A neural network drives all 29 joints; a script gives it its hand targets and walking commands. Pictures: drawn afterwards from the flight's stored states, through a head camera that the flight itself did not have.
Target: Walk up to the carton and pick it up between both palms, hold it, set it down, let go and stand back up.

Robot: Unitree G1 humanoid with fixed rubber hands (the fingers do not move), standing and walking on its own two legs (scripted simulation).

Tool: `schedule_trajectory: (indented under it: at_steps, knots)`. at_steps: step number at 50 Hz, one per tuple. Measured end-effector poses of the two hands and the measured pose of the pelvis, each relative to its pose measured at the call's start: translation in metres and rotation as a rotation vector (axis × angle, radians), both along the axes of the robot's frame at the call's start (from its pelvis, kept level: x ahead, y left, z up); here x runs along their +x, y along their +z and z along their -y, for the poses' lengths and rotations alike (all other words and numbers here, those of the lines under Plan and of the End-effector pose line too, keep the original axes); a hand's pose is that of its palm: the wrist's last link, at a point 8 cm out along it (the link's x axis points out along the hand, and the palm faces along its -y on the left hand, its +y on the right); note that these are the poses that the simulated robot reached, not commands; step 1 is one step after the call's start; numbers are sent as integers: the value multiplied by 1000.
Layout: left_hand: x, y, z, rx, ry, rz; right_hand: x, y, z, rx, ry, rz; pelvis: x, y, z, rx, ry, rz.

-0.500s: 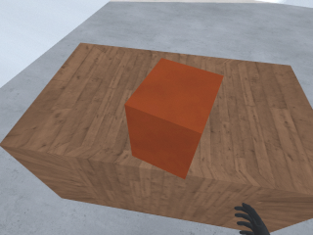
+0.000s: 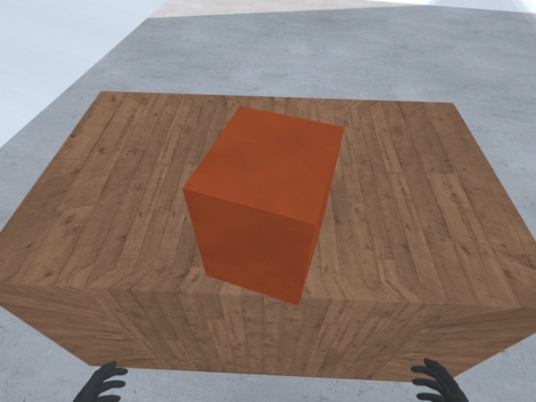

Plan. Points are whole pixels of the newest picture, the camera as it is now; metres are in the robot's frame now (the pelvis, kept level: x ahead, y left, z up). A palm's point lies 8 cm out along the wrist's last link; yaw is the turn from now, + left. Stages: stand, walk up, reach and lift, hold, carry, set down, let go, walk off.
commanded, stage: walk up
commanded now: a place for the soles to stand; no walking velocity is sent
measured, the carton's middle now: (269, 207) +0.45 +0.02 +0.00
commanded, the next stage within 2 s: reach and lift in 0.66 s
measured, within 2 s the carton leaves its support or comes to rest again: neither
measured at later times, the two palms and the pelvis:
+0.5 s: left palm out of the picture +0.11 +0.27 -0.08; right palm out of the picture +0.07 -0.28 -0.10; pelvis -0.02 +0.00 -0.01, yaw -6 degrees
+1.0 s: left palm (124, 364) +0.18 +0.23 -0.06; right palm out of the picture +0.12 -0.27 -0.07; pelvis -0.02 -0.02 +0.00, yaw +0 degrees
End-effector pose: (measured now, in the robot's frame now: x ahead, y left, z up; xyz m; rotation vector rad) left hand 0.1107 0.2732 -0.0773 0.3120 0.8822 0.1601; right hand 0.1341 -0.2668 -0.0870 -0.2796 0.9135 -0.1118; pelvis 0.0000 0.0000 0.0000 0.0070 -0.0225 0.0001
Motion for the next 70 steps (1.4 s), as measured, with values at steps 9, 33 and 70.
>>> schedule_trajectory:
  at_steps: [9,33,70]
  knots:
    - [-12,-6,3,-4,-23,-31,-25,-3,3,-1,-38,-13,-9,-1,-2,4,-41,0]
    - [19,-1,10,30,-121,3,-74,-18,18,-15,-136,-70,-13,-8,-2,12,-117,-3]
    - [58,42,13,-149,-101,235,1,38,-56,95,-159,375,0,13,1,-17,7,100]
